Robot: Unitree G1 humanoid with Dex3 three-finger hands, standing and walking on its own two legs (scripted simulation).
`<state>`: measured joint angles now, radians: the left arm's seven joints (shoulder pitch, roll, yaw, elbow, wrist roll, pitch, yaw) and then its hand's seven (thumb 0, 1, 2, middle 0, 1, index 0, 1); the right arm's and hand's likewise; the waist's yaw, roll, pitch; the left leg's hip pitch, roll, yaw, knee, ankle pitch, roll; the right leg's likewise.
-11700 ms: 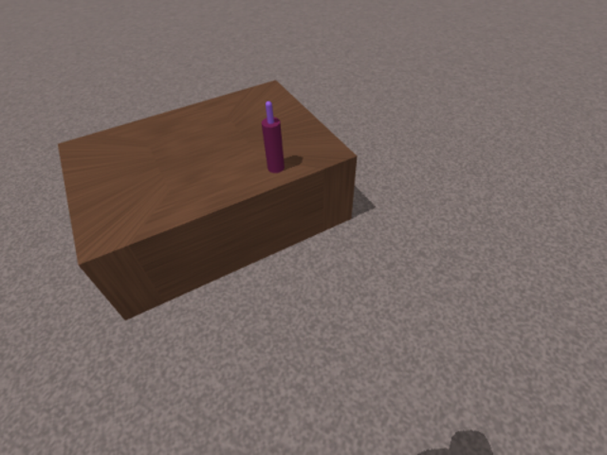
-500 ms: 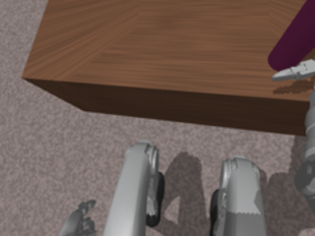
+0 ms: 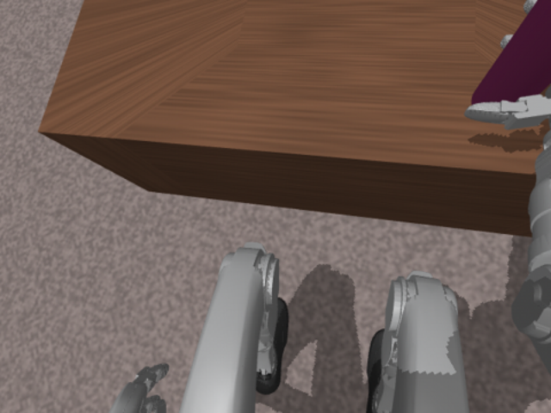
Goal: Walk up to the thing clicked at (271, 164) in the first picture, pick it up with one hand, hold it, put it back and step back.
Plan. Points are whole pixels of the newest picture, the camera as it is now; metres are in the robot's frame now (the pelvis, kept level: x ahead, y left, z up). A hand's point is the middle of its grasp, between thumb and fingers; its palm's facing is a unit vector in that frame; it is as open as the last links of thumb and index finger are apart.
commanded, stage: close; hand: right
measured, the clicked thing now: out of the picture +0.56 -0.19 +0.08
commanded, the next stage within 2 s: settle in 0.26 s
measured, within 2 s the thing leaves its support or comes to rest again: leaves its support in 0.72 s
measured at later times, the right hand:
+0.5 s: hand (524, 79) +0.54 -0.19 +0.01, palm faces +0.12 +0.99 -0.02, open 8.9 cm
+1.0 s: hand out of the picture +0.54 -0.19 +0.07, palm faces +0.14 +0.99 -0.03, open 9.1 cm
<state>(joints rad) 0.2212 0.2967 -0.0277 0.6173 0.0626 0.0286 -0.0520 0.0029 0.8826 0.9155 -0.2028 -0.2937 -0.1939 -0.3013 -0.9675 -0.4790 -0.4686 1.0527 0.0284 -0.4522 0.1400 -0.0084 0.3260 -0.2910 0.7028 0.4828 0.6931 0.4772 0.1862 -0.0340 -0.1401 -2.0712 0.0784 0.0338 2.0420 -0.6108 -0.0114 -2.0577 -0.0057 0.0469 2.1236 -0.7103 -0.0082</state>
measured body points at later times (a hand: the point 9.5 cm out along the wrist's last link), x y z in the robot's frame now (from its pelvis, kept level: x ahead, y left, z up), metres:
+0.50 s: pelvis +0.00 +0.00 +0.01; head +0.22 -0.03 +0.40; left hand +0.07 +0.28 -0.11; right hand +0.53 -0.25 +0.02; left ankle +0.10 +0.13 -0.39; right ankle +0.07 -0.12 -0.39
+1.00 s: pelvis +0.01 +0.00 +0.07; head +0.22 -0.03 +0.46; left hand +0.08 +0.28 -0.05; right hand +0.53 -0.24 +0.08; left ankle +0.10 +0.13 -0.39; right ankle +0.07 -0.12 -0.39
